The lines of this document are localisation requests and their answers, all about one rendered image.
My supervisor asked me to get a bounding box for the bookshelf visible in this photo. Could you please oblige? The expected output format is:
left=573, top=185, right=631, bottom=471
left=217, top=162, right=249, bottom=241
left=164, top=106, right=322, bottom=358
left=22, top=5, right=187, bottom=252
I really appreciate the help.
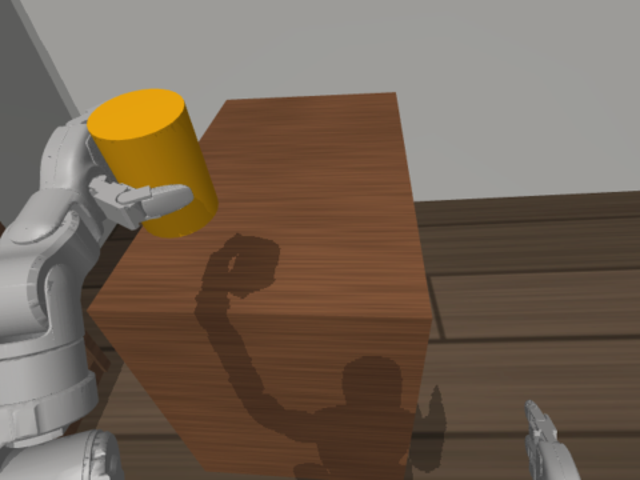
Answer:
left=0, top=222, right=111, bottom=439

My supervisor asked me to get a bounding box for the right robot hand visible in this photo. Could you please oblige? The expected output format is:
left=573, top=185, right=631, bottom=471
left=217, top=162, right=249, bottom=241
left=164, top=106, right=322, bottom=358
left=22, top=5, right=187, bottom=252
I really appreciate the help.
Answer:
left=524, top=400, right=581, bottom=480

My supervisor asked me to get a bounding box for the left robot hand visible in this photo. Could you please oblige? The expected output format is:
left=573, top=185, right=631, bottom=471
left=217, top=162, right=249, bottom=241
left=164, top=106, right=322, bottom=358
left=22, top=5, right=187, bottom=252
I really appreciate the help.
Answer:
left=39, top=96, right=194, bottom=230

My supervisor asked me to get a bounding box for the left robot arm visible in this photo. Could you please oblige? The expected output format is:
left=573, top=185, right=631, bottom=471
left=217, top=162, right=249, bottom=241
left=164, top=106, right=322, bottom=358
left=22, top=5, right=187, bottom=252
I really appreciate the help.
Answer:
left=0, top=188, right=125, bottom=480

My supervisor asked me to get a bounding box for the can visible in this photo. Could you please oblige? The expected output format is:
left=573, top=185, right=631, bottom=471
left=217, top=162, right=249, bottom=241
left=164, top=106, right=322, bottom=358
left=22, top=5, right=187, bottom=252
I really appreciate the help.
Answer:
left=87, top=89, right=219, bottom=238

